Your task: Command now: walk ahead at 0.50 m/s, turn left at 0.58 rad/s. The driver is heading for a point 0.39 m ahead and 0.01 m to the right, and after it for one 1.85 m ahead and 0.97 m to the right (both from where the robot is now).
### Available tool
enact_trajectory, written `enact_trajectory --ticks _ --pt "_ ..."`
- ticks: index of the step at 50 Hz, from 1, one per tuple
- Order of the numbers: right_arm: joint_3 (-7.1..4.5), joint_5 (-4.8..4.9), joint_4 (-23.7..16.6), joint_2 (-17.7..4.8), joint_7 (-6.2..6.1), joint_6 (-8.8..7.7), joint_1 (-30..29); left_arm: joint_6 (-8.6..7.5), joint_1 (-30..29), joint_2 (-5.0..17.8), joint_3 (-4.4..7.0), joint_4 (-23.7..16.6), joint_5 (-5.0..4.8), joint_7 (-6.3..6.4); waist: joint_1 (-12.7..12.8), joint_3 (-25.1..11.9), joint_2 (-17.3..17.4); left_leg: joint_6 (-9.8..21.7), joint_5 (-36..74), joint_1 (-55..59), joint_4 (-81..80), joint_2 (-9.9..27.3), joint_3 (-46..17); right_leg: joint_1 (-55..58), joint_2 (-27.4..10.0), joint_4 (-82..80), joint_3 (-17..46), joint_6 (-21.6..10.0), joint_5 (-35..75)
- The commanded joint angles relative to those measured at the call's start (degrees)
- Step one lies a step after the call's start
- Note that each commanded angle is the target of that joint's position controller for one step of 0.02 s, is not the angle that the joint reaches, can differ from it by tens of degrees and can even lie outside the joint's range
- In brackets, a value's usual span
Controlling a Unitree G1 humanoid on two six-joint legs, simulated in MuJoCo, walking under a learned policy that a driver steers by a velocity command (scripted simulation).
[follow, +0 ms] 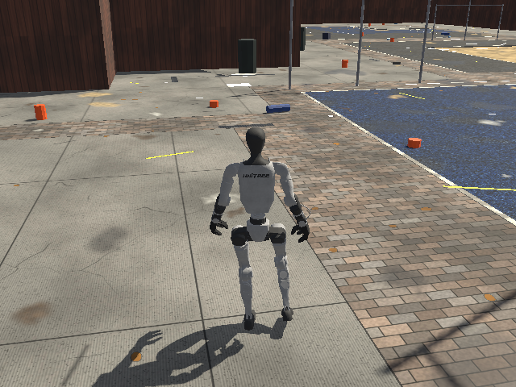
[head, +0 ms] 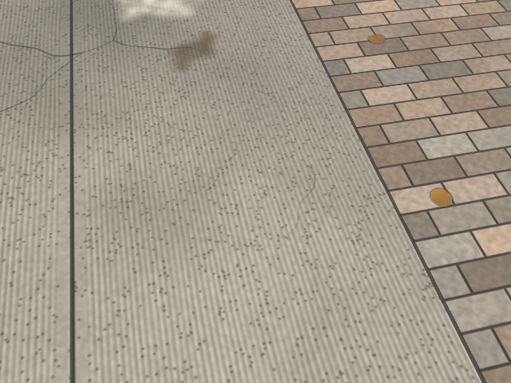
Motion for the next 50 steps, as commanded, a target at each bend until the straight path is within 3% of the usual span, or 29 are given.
enact_trajectory --ticks 1,5,7,10,13,14,15,16,17,18,19,20,21,22,24,27,31,33,35,37,38,39,40,41,42,43,44,46,50 --pt "-2.25 0.18 -4.6 -9.3 -1.31 -1.41 -1.1 0.58 0.4 4.7 1.36 -3.4 1.0 0.36 2.1 -4.9 2.4 10.5 15.5 4.7 -11.9 14.6 -16.0 -5.0 -0.7 -7.5 0.4 2.3 6.7" --pt "-2.19 0.4 -3.6 -9.2 -2.32 -0.89 1.5 0.34 -6.9 2.5 0.32 -5.5 0.57 -0.28 -0.9 -3.4 5.0 6.8 10.9 2.7 -11.4 10.9 -11.3 -2.3 2.1 -25.1 -0.6 3.3 22.0" --pt "-2.01 0.38 -2.4 -8.8 -2.29 -0.94 3.8 -0.11 -9.9 2.1 -0.11 -6.4 0.15 -0.97 -2.7 -2.7 5.7 5.8 7.5 2.4 -11.7 11.5 -11.5 0.6 2.9 -29.7 -1.2 2.7 27.5" --pt "-1.83 0.47 -0.5 -8.5 -2.23 -0.82 6.4 -0.76 -12.6 3.5 0.04 -7.8 -0.14 -1.74 -3.9 -1.5 6.0 5.7 7.7 8.7 -8.7 14.3 -14.2 -1.7 3.1 -33.5 -0.5 0.9 25.6" --pt "-1.96 0.08 0.4 -8.9 -2.69 0.0 6.6 -1.39 -11.0 5.2 0.48 -7.8 0.09 -2.27 -2.5 -1.0 7.6 4.6 17.4 15.8 -4.0 16.9 -16.0 -2.4 3.8 -35.9 -1.3 -1.8 18.4" --pt "-1.96 -0.14 0.2 -9.1 -2.83 0.31 5.6 -1.6 -7.9 6.0 0.88 -6.9 0.48 -2.26 -1.0 -2.6 8.4 3.4 27.8 17.3 0.0 16.1 -14.7 1.2 5.1 -36.9 -2.9 -3.1 17.0" --pt "-1.64 -0.16 -0.2 -8.7 -2.95 0.51 4.2 -1.92 -2.0 7.3 1.6 -5.1 1.14 -2.18 2.2 -6.6 8.0 1.5 38.3 17.5 7.4 13.3 -12.0 9.5 6.5 -38.9 -4.7 -4.9 22.0" --pt "-0.87 -0.95 -1.4 -7.4 -3.07 0.45 3.6 -2.14 5.3 9.6 2.03 -3.8 1.99 -2.2 5.1 -14.5 5.5 -1.1 33.8 11.6 18.9 10.3 -9.6 23.9 0.8 -35.1 0.7 -8.3 37.4" --pt "0.26 -1.37 -1.7 -4.2 -2.99 -0.13 10.4 -1.72 11.4 13.2 2.68 -2.8 2.73 -2.23 3.9 -24.0 -7.8 -5.8 5.8 -5.8 40.6 2.7 -6.3 45.4 -12.1 -32.2 18.7 -17.9 53.7" --pt "0.5 -1.01 -0.2 -4.8 -2.49 -0.51 15.4 -0.8 13.2 10.4 2.11 -0.8 0.58 -2.87 3.2 -28.9 -15.3 -8.2 -27.2 -15.8 51.3 -0.9 -7.0 52.0 -17.9 -37.5 33.6 -23.7 52.6" --pt "-0.37 -0.33 -0.7 -9.1 -2.22 -0.44 10.3 -0.03 9.5 8.0 1.41 -2.2 -1.25 -2.86 4.1 -22.0 -8.1 -8.4 -25.7 -19.9 54.4 3.1 -8.4 46.2 -15.3 -38.8 29.7 -20.8 42.5" --pt "-0.48 -0.19 -2.4 -9.5 -2.28 -0.24 3.8 0.72 5.1 6.5 0.86 -3.5 -1.11 -2.55 4.2 -15.1 -3.3 -8.7 -22.0 -21.5 52.6 5.3 -6.4 38.3 -12.5 -39.9 23.2 -18.2 39.6" --pt "-0.56 -0.85 -3.4 -9.1 -2.55 0.02 -0.4 1.26 2.4 5.4 0.3 -4.0 -0.68 -2.34 3.5 -9.6 0.6 -9.0 -19.9 -21.3 48.8 6.7 -4.9 29.9 -10.0 -41.5 18.6 -17.0 41.9" --pt "-0.78 -1.37 -4.3 -8.6 -2.97 0.43 -1.5 1.52 1.8 6.0 0.43 -4.1 -0.31 -1.96 2.2 -8.1 0.5 -9.0 -17.8 -18.9 44.8 8.0 -4.7 24.9 -8.5 -42.6 16.9 -16.2 42.8" --pt "-0.31 -1.12 -4.6 -5.9 -3.61 1.2 0.3 2.18 1.6 7.7 1.12 -3.9 0.34 -1.51 0.2 -8.3 -3.2 -9.6 -16.9 -14.3 38.0 7.7 -3.9 19.8 -5.9 -44.1 14.3 -15.7 44.2" --pt "-0.11 -1.06 -4.8 -5.2 -4.45 1.8 0.1 3.3 1.9 10.0 2.26 -4.2 -0.07 -0.53 -0.1 -11.2 -4.7 -10.8 -13.1 -11.6 29.7 6.3 -3.1 17.9 -5.2 -44.2 13.4 -15.9 43.9" --pt "-0.19 -0.86 -5.8 -5.2 -4.48 2.73 -4.7 5.47 1.8 10.1 2.69 -4.8 -1.22 0.75 1.2 -10.9 -5.2 -11.3 -5.8 -8.9 22.1 4.9 -4.0 14.4 -2.8 -45.1 14.9 -13.2 23.5" --pt "-0.17 -0.68 -6.7 -5.2 -4.23 2.56 -7.3 6.3 2.2 9.9 2.72 -4.9 -1.23 1.1 2.0 -9.3 -6.3 -11.2 -5.6 -8.1 17.8 4.2 -4.4 13.9 -2.1 -45.0 17.2 -12.6 15.2" --pt "-0.34 -0.4 -7.2 -5.6 -3.78 1.69 -8.4 6.95 2.6 9.8 2.78 -5.2 -1.14 1.3 2.4 -8.6 -7.4 -10.9 -6.8 -6.9 12.8 3.5 -4.7 15.5 -2.1 -43.3 20.2 -12.2 14.7" --pt "-0.69 -0.12 -6.6 -6.0 -3.23 0.53 -6.0 7.49 1.4 9.3 2.63 -6.0 -1.47 1.54 0.4 -8.7 -7.8 -9.7 -2.4 -2.0 2.4 3.4 -4.3 16.7 -0.9 -39.8 22.3 -10.4 17.5" --pt "-1.08 -0.21 -6.1 -7.0 -3.11 0.06 -4.4 7.72 1.6 8.2 2.28 -6.3 -1.67 1.73 -0.2 -8.8 -7.1 -8.4 3.1 2.7 -3.6 5.6 -4.7 15.4 0.9 -37.3 21.8 -8.3 15.3" --pt "-1.83 -1.24 -6.4 -10.5 -3.51 0.09 -3.2 7.77 3.9 5.3 1.38 -6.7 -1.03 1.74 0.9 -11.5 -0.6 -4.5 8.2 9.8 -4.4 15.9 -12.1 10.6 4.1 -29.0 17.8 -5.2 3.3" --pt "-2.69 -2.94 -7.0 -14.5 -3.61 1.05 -5.7 7.27 7.1 3.4 0.99 -8.0 -0.94 1.51 4.5 -9.8 15.1 4.3 22.3 12.7 -4.9 26.8 -24.9 -1.1 13.1 -18.7 6.6 -1.8 -15.6" --pt "-2.24 -3.41 -7.3 -11.5 -3.41 1.13 -5.0 6.73 7.2 8.4 2.23 -7.5 -0.34 1.38 2.5 -10.6 14.8 9.5 26.5 11.2 -5.0 30.8 -28.8 -3.9 10.1 -5.1 4.6 0.8 -19.9" --pt "-1.33 -2.94 -7.9 -8.5 -3.44 1.03 -6.4 6.96 7.6 11.0 3.36 -6.6 -0.93 1.28 2.7 -9.8 10.3 8.6 26.3 10.2 -4.1 27.9 -23.4 -4.0 8.6 1.0 5.1 1.9 -16.7" --pt "-0.99 -2.21 -8.1 -7.2 -3.4 1.08 -8.6 7.82 8.3 10.6 3.68 -5.6 -1.17 1.57 3.5 -8.5 7.8 6.0 24.4 9.3 -3.2 24.0 -17.5 -4.4 7.7 3.6 4.4 3.2 -13.4" --pt "-0.82 -1.49 -8.1 -6.8 -3.45 1.2 -9.8 8.65 8.2 10.0 3.67 -5.5 -1.04 1.85 3.5 -7.6 7.8 4.7 22.9 8.9 -3.1 22.1 -14.1 -5.2 7.1 5.3 3.8 4.2 -10.5" --pt "-0.86 -1.5 -7.6 -7.4 -3.7 1.67 -9.6 9.42 6.6 7.1 2.89 -6.9 -1.36 1.54 2.8 -6.2 9.1 4.7 23.9 7.2 -4.0 19.7 -8.8 -4.7 6.7 4.1 1.2 5.6 -6.7" --pt "-1.76 -1.53 -6.6 -9.1 -4.27 2.62 -7.3 9.31 1.8 5.0 1.91 -10.6 -1.39 0.62 0.2 -8.1 11.3 6.2 23.3 11.4 -4.2 21.2 -5.6 -2.4 4.4 -6.9 -1.3 6.1 -4.5"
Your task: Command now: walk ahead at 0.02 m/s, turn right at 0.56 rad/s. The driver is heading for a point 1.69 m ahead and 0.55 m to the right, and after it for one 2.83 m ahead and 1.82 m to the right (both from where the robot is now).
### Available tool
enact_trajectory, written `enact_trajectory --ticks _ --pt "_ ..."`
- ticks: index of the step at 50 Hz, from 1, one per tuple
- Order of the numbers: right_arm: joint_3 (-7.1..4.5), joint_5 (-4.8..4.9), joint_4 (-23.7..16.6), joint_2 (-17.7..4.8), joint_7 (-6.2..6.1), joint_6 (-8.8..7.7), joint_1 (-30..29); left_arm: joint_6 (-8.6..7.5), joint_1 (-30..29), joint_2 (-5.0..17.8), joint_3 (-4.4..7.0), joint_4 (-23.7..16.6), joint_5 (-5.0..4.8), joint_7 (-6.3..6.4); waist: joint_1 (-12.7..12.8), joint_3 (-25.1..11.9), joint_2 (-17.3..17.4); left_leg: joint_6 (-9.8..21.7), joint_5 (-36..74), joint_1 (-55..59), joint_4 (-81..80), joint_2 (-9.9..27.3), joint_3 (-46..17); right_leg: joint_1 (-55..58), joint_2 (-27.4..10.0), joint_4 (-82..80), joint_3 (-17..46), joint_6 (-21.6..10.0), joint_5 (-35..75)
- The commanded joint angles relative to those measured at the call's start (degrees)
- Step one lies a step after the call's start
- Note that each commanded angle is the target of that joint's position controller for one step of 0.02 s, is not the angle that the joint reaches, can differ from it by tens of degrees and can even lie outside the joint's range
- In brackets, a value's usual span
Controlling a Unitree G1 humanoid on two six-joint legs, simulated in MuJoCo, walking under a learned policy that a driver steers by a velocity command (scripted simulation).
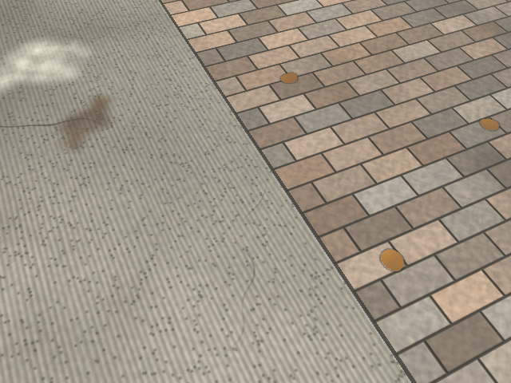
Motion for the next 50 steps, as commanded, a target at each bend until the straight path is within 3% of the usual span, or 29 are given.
enact_trajectory --ticks 1,6,8,9,10,11,12,13,14,15,18,22,28,31,32,33,34,35,36,37,38,41,43,45,47,48,49,50 --pt "-3.24 0.22 -3.0 -10.9 -0.42 0.0 -0.1 -0.58 -2.1 1.9 0.0 -6.1 0.12 -0.79 -1.4 -7.6 12.7 12.3 25.4 10.9 -5.1 13.9 -7.3 -0.8 -2.2 -7.0 -2.0 0.3 1.4" --pt "-4.11 1.61 -2.2 -12.9 0.69 0.01 -0.7 0.08 -1.8 3.1 0.59 -7.7 0.21 -2.13 -1.2 -7.3 13.5 11.2 22.5 9.3 -3.3 15.9 -5.0 7.6 -1.8 -19.9 -5.9 -3.0 3.6" --pt "-4.13 2.8 -1.8 -12.6 0.79 -0.09 -1.7 0.21 1.6 3.0 1.06 -6.9 0.28 -2.53 1.3 -7.2 12.4 7.9 18.7 6.7 1.5 14.8 -2.4 14.8 -0.2 -31.4 -7.6 -5.9 11.8" --pt "-3.7 2.68 -0.4 -10.7 1.01 -0.31 1.3 0.16 3.8 4.5 1.74 -6.3 0.46 -2.08 1.6 -7.6 8.7 4.0 12.5 2.2 6.7 12.6 0.7 21.8 0.0 -36.8 -5.2 -8.0 19.0" --pt "-2.75 0.33 -0.9 -7.5 1.3 -0.37 2.7 -0.12 5.6 10.5 3.29 -6.9 0.47 -1.1 0.6 -8.3 -5.8 -2.0 -6.3 -10.9 22.0 6.7 6.7 31.7 -11.8 -39.3 11.4 -12.6 38.1" --pt "-2.15 -0.8 -4.6 -6.6 0.78 -0.44 -1.7 -1.03 5.2 14.6 3.66 -8.3 2.3 -1.23 2.0 -8.4 -15.8 -5.1 -28.4 -23.8 34.8 -1.4 2.7 31.1 -23.9 -38.9 27.6 -25.2 49.1" --pt "-2.95 -0.06 -4.6 -9.3 0.38 -0.36 -4.9 -2.31 5.9 11.4 2.87 -8.2 3.09 -1.61 4.9 -10.6 -8.4 -4.8 -27.7 -23.8 42.3 -0.4 -4.2 29.3 -22.5 -40.1 25.2 -27.0 44.0" --pt "-3.27 0.96 -4.4 -9.9 0.26 -0.13 -4.8 -3.13 3.4 9.8 2.17 -7.8 2.76 -1.47 2.9 -8.4 -6.9 -3.9 -22.8 -24.0 43.4 0.3 -5.4 27.2 -18.9 -40.2 20.1 -23.9 39.5" --pt "-3.54 0.86 -3.1 -9.9 -0.22 0.08 -3.4 -3.31 0.4 8.5 1.94 -7.9 1.71 -1.06 1.4 -7.1 -4.3 -3.7 -18.1 -24.0 41.7 0.8 -5.8 25.9 -15.6 -40.1 17.1 -20.7 34.5" --pt "-3.82 0.41 -2.7 -10.6 -0.59 0.33 -2.8 -3.12 -1.7 7.2 1.36 -8.2 0.74 -0.68 0.6 -6.4 -4.6 -4.0 -14.9 -23.6 40.3 0.9 -6.1 24.7 -14.4 -40.1 15.9 -19.2 34.1" --pt "-3.59 0.67 -2.2 -9.0 -0.14 0.09 -0.8 -2.52 -2.1 6.6 0.87 -8.4 1.14 0.25 -0.5 -8.1 -5.3 -5.1 -9.6 -19.2 39.2 -1.3 -5.4 22.4 -11.9 -40.1 14.2 -19.3 35.4" --pt "-2.74 0.87 -3.0 -7.3 0.28 -0.26 -3.3 -2.13 -0.9 7.7 1.32 -8.2 0.79 0.89 0.9 -7.7 -5.5 -5.7 -7.7 -17.2 26.6 -2.4 -6.1 23.2 -11.0 -39.4 16.9 -18.9 28.8" --pt "-2.91 1.58 -3.6 -8.1 1.54 -1.28 -3.5 -1.43 -2.1 8.6 1.72 -8.8 0.67 0.11 1.6 -6.8 -7.3 -4.6 -9.7 -8.8 14.4 -4.5 -6.8 19.8 -10.3 -38.0 24.6 -18.9 25.8" --pt "-3.09 1.61 -2.5 -7.9 2.29 -2.04 0.5 -1.01 -4.2 7.5 1.27 -9.2 0.01 0.19 -0.8 -8.2 -7.1 -3.0 -2.3 -1.3 1.3 -4.2 -5.7 19.9 -8.5 -34.4 25.6 -16.4 27.6" --pt "-3.25 1.16 -2.2 -8.3 2.31 -2.2 1.5 -0.97 -3.5 6.2 0.82 -9.1 -0.1 0.45 -1.1 -8.4 -5.8 -1.8 4.9 3.7 -4.1 -2.1 -6.3 17.6 -6.5 -32.6 24.3 -14.0 23.2" --pt "-3.67 0.04 -3.0 -11.4 2.06 -2.11 1.6 -1.14 -0.5 3.3 -0.09 -8.8 0.87 0.49 0.6 -10.1 2.4 1.6 11.7 9.7 -5.9 7.6 -15.1 12.7 -2.3 -25.0 19.2 -10.5 10.8" --pt "-4.19 -1.23 -3.0 -15.0 2.05 -1.58 -0.3 -1.63 1.2 3.1 -0.04 -9.5 0.67 0.54 3.4 -6.6 16.3 10.8 22.6 9.6 -7.0 16.4 -26.7 2.8 7.1 -16.5 9.0 -7.0 -8.4" --pt "-3.53 -1.33 -3.7 -12.0 2.09 -1.83 -0.6 -2.12 0.9 7.4 1.23 -8.8 1.58 0.8 1.3 -6.7 15.1 17.0 21.3 6.5 -7.8 21.0 -31.2 1.4 4.7 -3.5 8.0 -4.1 -14.6" --pt "-2.91 -0.71 -3.9 -10.4 1.95 -1.95 -1.9 -2.07 0.9 9.6 2.22 -7.7 0.98 0.78 1.4 -5.5 11.5 16.2 18.4 5.3 -7.5 18.4 -27.3 0.8 4.0 3.0 8.4 -3.2 -11.6" --pt "-2.57 0.04 -3.9 -9.5 1.79 -1.89 -3.6 -1.6 1.6 8.4 2.23 -6.4 0.85 0.94 2.2 -4.6 9.5 13.5 15.0 5.0 -6.8 14.7 -22.5 0.6 3.6 5.1 8.3 -2.3 -8.4" --pt "-2.16 0.9 -3.8 -8.5 1.72 -1.89 -4.4 -1.09 1.7 7.0 1.94 -5.9 0.99 1.1 1.9 -3.8 9.5 12.0 14.3 5.5 -6.3 12.8 -19.9 -0.2 3.5 5.7 8.5 -1.4 -5.9" --pt "-1.3 0.71 -2.7 -6.9 1.54 -1.38 -3.5 -0.94 0.5 2.2 0.29 -6.0 0.74 0.76 1.2 -4.4 11.1 11.3 18.3 6.9 -5.4 9.0 -13.8 3.3 2.3 -3.1 5.1 0.0 -2.5" --pt "-1.44 0.68 -2.3 -7.6 1.55 -0.85 -3.0 -1.2 -1.2 0.0 -0.82 -6.5 1.03 0.47 -0.1 -5.8 13.0 11.1 19.5 8.0 -4.4 8.3 -12.2 8.3 0.0 -14.1 1.5 0.2 -3.0" --pt "-1.84 0.92 -1.5 -9.4 1.67 -0.2 -0.7 -1.42 -1.8 0.6 -0.85 -6.3 0.66 0.21 -1.6 -6.4 13.9 11.7 20.4 8.7 -3.5 9.1 -13.5 12.1 0.0 -22.7 -0.8 -0.1 -1.1" --pt "-1.41 1.72 -1.0 -9.2 1.83 0.05 -0.9 -1.58 1.6 0.9 -0.65 -4.4 0.74 -0.03 0.4 -6.1 12.6 10.3 20.0 6.9 -1.9 8.5 -13.2 19.0 0.6 -37.2 -2.4 -1.8 10.7" --pt "-1.04 1.9 -0.2 -8.4 1.97 -0.37 1.2 -1.65 2.0 1.8 -0.62 -4.1 1.26 -0.06 0.3 -5.9 11.1 8.0 18.0 4.8 -1.9 7.8 -13.0 23.3 -0.2 -42.2 -0.7 -3.3 16.9" --pt "-0.52 0.98 0.1 -7.5 2.31 -1.2 2.6 -1.66 2.3 4.5 -0.33 -4.7 1.76 0.31 -0.5 -7.4 6.8 4.4 13.3 1.2 -0.5 6.5 -11.5 28.8 -4.9 -40.6 4.4 -5.3 26.0" --pt "-0.08 -0.24 -0.1 -6.2 2.88 -2.18 4.5 -1.48 1.4 8.2 0.4 -4.4 2.1 0.62 -3.6 -8.0 -2.6 1.0 5.4 -0.7 0.6 1.7 -6.3 28.4 -8.5 -35.9 7.6 -8.6 30.3"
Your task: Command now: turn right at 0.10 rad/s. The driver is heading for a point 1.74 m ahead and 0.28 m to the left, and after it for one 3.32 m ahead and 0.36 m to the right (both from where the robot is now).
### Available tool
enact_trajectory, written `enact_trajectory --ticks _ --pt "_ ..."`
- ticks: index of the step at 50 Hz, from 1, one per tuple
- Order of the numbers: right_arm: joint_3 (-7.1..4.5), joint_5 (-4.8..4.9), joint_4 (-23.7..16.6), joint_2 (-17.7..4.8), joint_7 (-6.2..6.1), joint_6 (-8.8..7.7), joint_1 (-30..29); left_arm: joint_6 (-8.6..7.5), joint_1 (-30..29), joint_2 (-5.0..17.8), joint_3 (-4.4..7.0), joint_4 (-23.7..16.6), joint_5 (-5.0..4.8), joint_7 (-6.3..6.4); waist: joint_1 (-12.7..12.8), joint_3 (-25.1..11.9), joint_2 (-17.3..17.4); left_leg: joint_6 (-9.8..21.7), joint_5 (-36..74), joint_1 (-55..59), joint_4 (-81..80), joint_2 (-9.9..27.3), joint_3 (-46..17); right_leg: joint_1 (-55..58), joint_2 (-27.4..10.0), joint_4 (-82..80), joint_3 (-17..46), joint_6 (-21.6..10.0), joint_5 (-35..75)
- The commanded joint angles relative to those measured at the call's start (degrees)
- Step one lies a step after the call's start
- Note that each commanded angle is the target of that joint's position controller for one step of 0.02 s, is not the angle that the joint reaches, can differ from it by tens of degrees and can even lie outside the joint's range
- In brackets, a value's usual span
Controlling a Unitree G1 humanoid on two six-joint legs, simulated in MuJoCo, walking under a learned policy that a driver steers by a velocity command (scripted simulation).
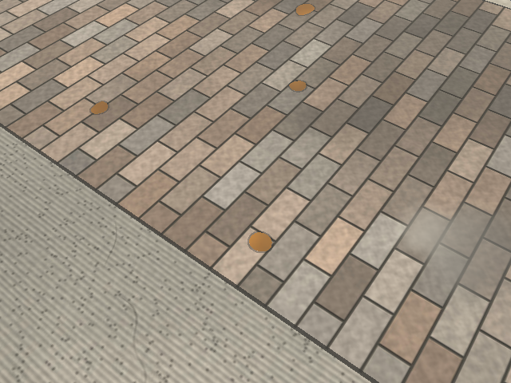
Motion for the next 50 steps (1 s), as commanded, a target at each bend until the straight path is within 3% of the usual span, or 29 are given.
enact_trajectory --ticks 1,2,6,15,24,26,27,29,30,32,34,35,36,37,38,39,40,41,43,46,50 --pt "-1.06 -1.61 -2.8 -6.2 0.41 -2.17 1.6 -0.88 -0.7 7.7 1.82 -3.3 0.88 -0.06 -1.6 -8.7 -6.3 -0.5 3.7 3.3 -4.0 2.1 -0.9 3.4 -7.1 -3.1 6.3 -6.5 12.5" --pt "-1.24 -1.43 -2.7 -7.3 0.35 -2.02 -1.1 -1.21 -1.3 5.4 1.13 -3.4 1.22 -0.46 -0.5 -6.3 -4.7 -1.5 4.2 3.7 -3.4 1.7 -0.7 1.2 -5.6 -4.1 5.9 -6.0 7.2" --pt "-1.32 -0.7 -1.6 -7.2 -0.5 -0.87 -0.6 -2.65 -0.1 5.4 0.66 -2.0 1.07 -0.34 -0.4 -2.4 -4.7 -1.0 6.8 3.4 -3.0 2.0 -1.0 -2.4 -4.1 -4.5 5.0 -4.1 6.5" --pt "-1.48 -0.34 2.8 -7.3 -1.39 -0.58 1.2 -3.25 0.8 4.3 0.01 0.1 0.82 -0.05 -0.3 -2.0 -1.1 -2.1 8.6 4.3 -3.5 2.3 -1.1 -2.1 -3.0 -4.0 4.3 -4.2 8.0" --pt "-1.56 -0.08 7.4 -7.7 -2.22 -0.15 2.4 -3.53 1.8 3.7 -0.15 3.8 0.58 -0.11 -0.3 -2.4 -0.2 -2.2 10.1 5.3 -3.7 2.5 -1.1 -1.2 -1.9 -3.7 2.8 -4.0 10.6" --pt "-1.43 0.21 8.7 -7.0 -2.39 0.07 3.2 -3.17 3.4 4.5 0.21 5.2 0.21 0.19 0.1 -2.7 -2.0 -1.9 -1.5 3.7 -1.1 -0.3 2.0 -1.1 -1.4 -5.6 3.3 -5.2 -4.9" --pt "-1.43 0.55 8.6 -6.8 -2.42 -0.06 2.5 -2.94 4.1 6.2 0.77 5.5 -0.11 0.31 1.0 -0.8 -4.1 -1.4 -8.3 -0.1 2.5 -1.9 4.0 -2.0 -2.8 -7.9 6.2 -7.1 -17.5" --pt "-1.22 1.23 6.8 -6.1 -2.09 -1.43 -0.5 -3.27 6.3 9.0 1.48 5.8 -0.48 0.37 2.7 4.3 -10.1 0.0 -12.0 -9.5 10.9 -1.9 4.6 -2.9 -11.2 -15.3 18.7 -12.5 -32.7" --pt "-1.19 1.72 5.9 -6.0 -1.71 -2.48 -1.9 -3.85 7.0 9.4 1.65 6.1 -0.72 0.47 3.1 6.7 -11.1 1.3 -12.2 -11.7 14.2 0.0 2.3 -4.3 -14.5 -17.5 23.8 -14.8 -32.7" --pt "-1.34 2.39 5.8 -6.4 -0.53 -4.33 -1.3 -4.88 5.8 8.4 1.48 6.1 -0.93 0.46 1.9 7.2 -11.0 3.9 -15.0 -14.6 13.6 2.5 0.3 -1.2 -16.3 -17.2 24.2 -15.5 -25.6" --pt "-1.53 2.31 8.8 -6.1 0.55 -5.56 5.0 -4.73 1.0 8.2 1.38 4.9 -1.87 0.28 -2.2 4.0 -8.2 5.4 -5.5 -0.5 0.6 1.2 3.1 -5.4 -12.0 -13.8 15.6 -12.2 -16.9" --pt "-2.13 1.74 11.9 -6.5 0.71 -5.63 10.5 -4.6 -0.2 7.3 1.16 4.5 -1.61 0.2 -4.3 1.3 -6.4 4.4 1.7 10.1 -2.4 -1.2 4.4 -9.7 -8.4 -9.4 10.8 -10.2 -12.4" --pt "-2.82 1.25 14.0 -8.2 0.72 -5.57 16.3 -4.86 -1.2 4.4 0.31 3.9 -0.89 0.1 -6.3 -1.0 -0.8 4.7 0.4 17.9 -5.1 2.6 -2.2 -14.6 -4.1 1.1 4.8 -7.5 -7.4" --pt "-4.3 1.21 14.6 -14.9 0.81 -5.73 22.2 -5.61 -2.1 1.1 -0.58 1.5 -0.41 0.28 -7.4 -3.0 15.8 10.9 -10.0 24.2 -15.4 15.6 -25.5 -24.6 3.5 20.7 -3.7 -2.8 -10.0" --pt "-3.52 0.39 14.0 -13.9 1.38 -6.22 21.2 -6.6 -1.7 4.2 0.36 0.8 -1.67 0.5 -6.3 -1.5 15.2 16.5 -15.7 22.6 -20.4 22.0 -39.6 -31.0 3.4 32.4 0.9 -2.7 -18.2" --pt "-2.56 0.59 12.6 -10.9 1.24 -6.62 16.2 -7.37 0.1 5.6 0.76 1.6 -2.66 0.1 -3.7 3.0 9.7 16.1 -17.1 20.5 -20.2 21.5 -35.3 -34.8 -0.4 37.4 3.2 -4.0 -13.8" --pt "-2.08 0.64 11.5 -9.1 1.12 -6.67 13.4 -7.91 0.9 5.7 0.78 2.7 -2.68 -0.39 -2.7 4.1 7.6 14.1 -14.9 19.8 -20.2 18.5 -28.9 -35.7 -2.6 37.9 2.2 -5.0 -7.9" --pt "-1.87 0.62 11.1 -8.9 1.16 -6.54 12.1 -8.33 0.2 5.6 0.98 2.9 -2.08 -0.6 -2.3 4.2 6.0 12.5 -9.8 20.1 -20.6 16.8 -24.2 -36.5 -4.1 36.5 1.1 -5.5 -3.3" --pt "-0.8 0.25 11.4 -6.3 1.14 -5.89 13.3 -8.38 -1.6 5.2 1.3 2.8 -1.11 -1.43 -2.5 2.6 6.3 10.2 4.6 19.9 -20.8 13.2 -15.4 -33.8 -5.7 33.0 -0.9 -5.1 2.7" --pt "-0.7 0.3 12.4 -7.4 0.41 -5.03 16.4 -7.83 -4.5 2.4 0.68 1.8 -0.74 -2.23 -3.0 1.6 5.6 10.8 19.7 19.6 -20.9 11.5 -8.8 -33.3 -5.2 27.4 -4.0 -2.7 7.2" --pt "-0.72 0.22 12.3 -9.1 -0.76 -4.39 16.9 -8.01 -13.3 0.5 -0.5 -1.5 -1.08 -2.7 -4.6 4.0 5.3 10.3 19.3 13.3 -23.8 9.6 -4.0 -27.5 -3.2 11.8 -6.4 -1.1 16.3"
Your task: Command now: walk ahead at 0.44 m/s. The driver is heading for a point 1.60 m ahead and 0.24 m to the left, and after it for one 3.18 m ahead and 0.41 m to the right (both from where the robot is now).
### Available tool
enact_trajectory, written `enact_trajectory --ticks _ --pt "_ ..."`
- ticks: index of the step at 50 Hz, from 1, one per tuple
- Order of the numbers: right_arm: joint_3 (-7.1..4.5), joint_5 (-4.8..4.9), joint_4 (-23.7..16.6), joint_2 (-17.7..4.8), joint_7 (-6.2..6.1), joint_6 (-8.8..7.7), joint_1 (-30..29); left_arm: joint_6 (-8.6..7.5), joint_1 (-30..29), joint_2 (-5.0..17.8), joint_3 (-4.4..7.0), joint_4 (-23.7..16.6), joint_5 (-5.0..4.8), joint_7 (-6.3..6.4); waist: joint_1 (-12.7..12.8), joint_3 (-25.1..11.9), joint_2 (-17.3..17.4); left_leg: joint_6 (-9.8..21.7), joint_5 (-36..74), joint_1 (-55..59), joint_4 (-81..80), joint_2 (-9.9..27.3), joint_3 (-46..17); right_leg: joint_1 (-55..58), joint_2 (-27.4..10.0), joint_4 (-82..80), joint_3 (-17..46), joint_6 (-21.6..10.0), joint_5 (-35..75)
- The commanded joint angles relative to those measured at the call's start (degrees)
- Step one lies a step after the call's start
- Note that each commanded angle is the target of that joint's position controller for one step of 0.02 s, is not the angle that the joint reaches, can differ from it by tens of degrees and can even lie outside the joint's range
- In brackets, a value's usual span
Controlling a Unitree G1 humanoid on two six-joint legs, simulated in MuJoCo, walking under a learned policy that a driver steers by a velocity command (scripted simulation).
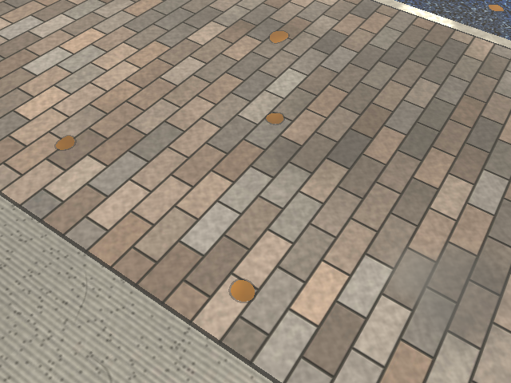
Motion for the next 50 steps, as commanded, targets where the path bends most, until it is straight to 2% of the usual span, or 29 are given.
enact_trajectory --ticks 1,4,6,8,9,10,11,12,13,14,15,16,17,19,23,26,31,34,35,36,37,38,39,40,41,42,43,45,50 --pt "-1.97 0.18 -2.0 -10.8 -1.01 -0.27 1.7 -1.16 -11.3 0.2 -0.83 -6.7 -0.24 -0.7 -1.2 6.5 7.1 6.5 18.6 -5.1 -6.2 12.1 -6.1 -1.3 2.1 -10.2 -2.8 0.8 7.1" --pt "-2.23 0.83 -1.1 -11.0 -1.15 -0.11 3.3 -1.53 -14.7 1.0 -0.93 -8.2 -0.59 -1.44 -0.9 8.2 7.2 6.8 20.2 -2.4 -5.8 14.4 -5.8 -0.2 2.7 -15.1 -1.9 -0.7 8.4" --pt "-2.67 1.01 -1.1 -11.5 -1.22 0.21 2.6 -1.87 -14.7 2.4 -0.59 -8.7 -0.54 -1.91 0.9 7.1 7.2 6.0 27.3 1.7 -2.8 16.1 -5.3 1.0 3.1 -17.0 -1.4 -2.6 6.1" --pt "-3.32 0.59 -1.6 -13.0 -1.3 0.78 1.3 -1.85 -9.3 5.1 0.6 -7.5 -0.36 -1.72 4.8 1.6 9.0 4.8 47.1 4.7 5.3 16.4 -4.5 9.4 5.8 -16.5 -3.0 -4.8 2.3" --pt "-3.34 0.23 -2.0 -13.0 -1.31 1.4 0.3 -1.65 -1.0 7.2 1.8 -5.1 -0.44 -1.27 9.2 -3.9 9.3 3.7 55.3 3.7 15.1 14.8 -2.9 19.7 7.6 -17.0 -4.3 -6.6 2.2" --pt "-2.91 -0.2 -2.8 -12.3 -1.35 1.66 -0.2 -1.28 9.2 9.4 2.84 -2.2 -0.34 -0.57 13.7 -10.4 8.6 2.1 50.4 -5.3 28.0 12.8 -2.3 36.0 4.3 -15.8 -0.9 -8.9 2.7" --pt "-1.01 -0.95 -4.3 -5.7 -0.76 0.92 5.8 -0.97 17.6 14.8 4.05 -0.5 1.25 -0.11 11.9 -20.7 -4.0 -0.9 21.9 -27.0 50.8 4.7 -0.7 59.9 -11.3 -15.7 22.7 -17.0 -4.7" --pt "-0.26 0.41 -2.9 -3.8 -0.19 -0.55 7.7 -0.81 18.2 11.3 3.03 0.6 0.75 -0.45 11.0 -26.6 -11.3 -1.7 -16.6 -37.2 64.1 -2.1 -7.1 63.6 -18.6 -27.6 44.9 -21.9 -15.7" --pt "-2.08 2.22 -5.1 -10.4 0.23 -1.84 0.9 -0.9 12.8 7.8 1.86 0.4 0.15 -0.47 10.8 -14.9 -7.3 -0.6 -14.9 -43.2 68.1 1.9 -9.2 54.1 -15.9 -30.7 39.1 -18.3 -20.5" --pt "-2.44 3.15 -6.9 -11.6 0.22 -2.5 -4.6 -1.04 7.9 6.1 1.29 -0.4 0.28 -0.38 9.2 -7.2 -3.7 0.2 -9.6 -43.5 66.4 5.0 -7.3 44.1 -13.7 -32.5 30.0 -16.1 -17.7" --pt "-2.48 2.65 -7.3 -10.7 -0.11 -2.53 -6.8 -1.43 4.3 4.8 0.82 -0.5 0.72 -0.68 6.9 -2.6 0.5 0.0 -5.3 -41.5 62.3 7.5 -6.1 35.1 -11.3 -34.7 23.4 -14.9 -11.0" --pt "-2.9 1.76 -7.0 -10.2 -0.45 -1.97 -6.2 -1.93 2.3 3.4 0.41 -0.6 1.32 -0.86 4.7 -1.3 -0.2 -0.3 -2.4 -37.9 58.9 9.5 -6.3 29.7 -8.8 -36.1 18.4 -13.7 -6.1" --pt "-2.72 1.37 -6.6 -8.7 -0.46 -1.22 -4.5 -2.09 1.5 3.1 0.35 -0.3 1.56 -0.99 3.2 -1.2 -1.4 -0.7 -1.2 -34.8 57.6 10.3 -6.3 26.2 -7.6 -37.8 15.8 -13.6 -4.5" --pt "-2.44 0.94 -6.7 -6.8 -0.62 -0.03 -4.0 -2.69 2.2 3.7 0.47 0.9 1.03 -1.12 2.0 0.0 -1.4 -1.9 -0.4 -33.9 54.4 11.1 -5.4 21.9 -7.0 -40.0 12.2 -14.7 -1.5" --pt "-2.44 0.02 -10.6 -7.4 -0.75 0.13 -13.3 -2.72 5.9 6.6 1.01 3.1 1.0 0.13 3.9 3.0 -0.3 -4.2 11.6 -40.0 40.6 11.7 -4.4 22.1 -5.7 -42.1 7.6 -14.5 1.8" --pt "-1.74 0.2 -12.5 -5.9 -0.05 -0.7 -20.3 -2.21 9.2 7.9 1.1 4.3 0.45 0.8 6.5 3.4 0.3 -4.3 20.9 -36.9 27.7 9.1 -1.8 23.1 -3.9 -41.7 3.7 -12.4 3.3" --pt "-1.57 1.03 -15.8 -7.0 1.48 -1.19 -27.5 -0.72 14.7 8.8 1.34 7.3 -0.31 1.08 8.5 3.9 0.1 -2.7 18.8 -38.8 19.5 7.5 -2.6 34.4 -8.3 -37.4 4.9 -11.4 4.3" --pt "-2.35 1.08 -16.0 -9.3 2.13 -1.51 -24.7 0.49 14.0 9.9 1.74 7.6 -0.19 1.35 5.6 1.3 -1.6 -0.3 11.5 -33.5 17.5 5.6 -1.4 39.4 -10.0 -31.2 5.5 -9.6 14.6" --pt "-3.28 1.03 -14.5 -10.9 2.02 -1.58 -18.9 0.9 12.8 9.9 1.64 7.4 -0.01 1.36 2.1 -2.1 -1.7 1.1 10.7 -25.4 16.1 3.7 0.4 38.9 -8.1 -24.0 3.7 -8.5 23.6" --pt "-4.78 0.86 -11.7 -13.9 1.54 -1.52 -9.2 1.11 13.1 8.2 0.9 6.8 0.58 1.45 -1.8 -8.9 -0.5 3.2 11.7 -11.1 17.2 4.5 -0.3 33.8 -4.9 -11.9 1.3 -6.8 24.6" --pt "-6.21 -0.51 -10.3 -20.0 1.16 -1.31 -1.1 0.38 18.2 2.8 -0.98 5.0 1.35 1.14 -1.6 -19.1 9.9 10.5 9.2 12.1 18.0 18.8 -20.6 14.2 1.8 10.2 -2.1 -3.2 6.9" --pt "-5.95 0.11 -9.2 -18.8 1.62 -0.92 1.5 -0.91 20.9 0.1 -1.94 6.2 0.94 0.78 -1.2 -23.9 18.4 15.5 -1.3 20.4 8.5 24.8 -41.5 0.3 8.8 22.2 3.1 -1.7 -28.4" --pt "-4.44 0.53 -9.7 -13.9 1.62 -1.01 -1.3 -1.85 15.7 7.0 -0.23 5.5 -0.81 0.47 -2.0 -16.8 12.8 12.5 -6.7 15.7 6.4 23.0 -37.7 -6.1 5.2 27.6 7.0 -2.7 -27.7" --pt "-3.9 0.49 -10.8 -12.3 1.46 -1.07 -6.3 -2.42 11.2 8.2 0.11 4.1 -1.6 0.45 -0.7 -9.6 9.9 10.5 -3.4 7.6 5.2 21.2 -29.8 -7.8 2.1 26.7 5.3 -3.5 -22.0" --pt "-3.47 0.17 -11.5 -11.0 1.43 -1.09 -10.2 -2.49 8.8 7.8 0.16 3.8 -1.0 0.8 0.8 -5.6 6.5 9.6 2.4 0.1 3.5 19.0 -23.9 -6.0 -0.3 23.7 4.0 -3.3 -17.0" --pt "-3.08 -0.3 -11.9 -9.6 1.56 -1.27 -12.4 -2.07 8.6 7.1 0.43 3.9 -0.25 0.98 2.5 -3.0 6.2 9.0 7.1 -5.6 1.6 16.9 -19.5 -3.2 -2.2 20.5 4.1 -2.9 -13.5" --pt "-2.92 -0.67 -11.8 -9.0 1.68 -1.46 -13.3 -1.41 9.7 5.9 0.37 4.3 0.0 0.99 3.9 -2.9 7.1 8.8 9.5 -8.8 -0.1 15.7 -17.0 0.2 -3.1 19.0 4.2 -2.5 -11.3" --pt "-3.08 -0.29 -11.0 -9.3 1.79 -1.99 -12.8 -0.25 10.7 3.8 0.08 4.6 0.26 1.11 5.1 -2.4 6.7 9.7 14.5 -11.5 -2.4 14.8 -13.2 1.6 -3.4 16.6 3.5 -1.5 -9.3" --pt "-3.58 0.03 -8.5 -11.2 0.52 -1.55 -9.1 -0.12 1.7 3.0 -0.02 1.4 0.99 1.05 3.5 0.8 5.2 9.2 19.2 -10.2 -4.7 13.1 -6.9 -3.7 -3.3 0.9 2.6 0.6 3.9"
